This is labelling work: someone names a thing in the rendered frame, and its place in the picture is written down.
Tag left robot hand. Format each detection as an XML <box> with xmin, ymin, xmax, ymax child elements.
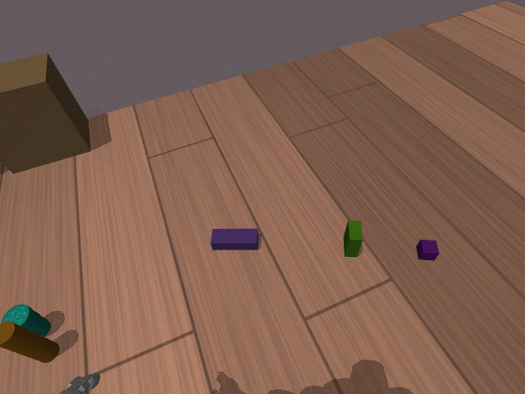
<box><xmin>59</xmin><ymin>373</ymin><xmax>100</xmax><ymax>394</ymax></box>

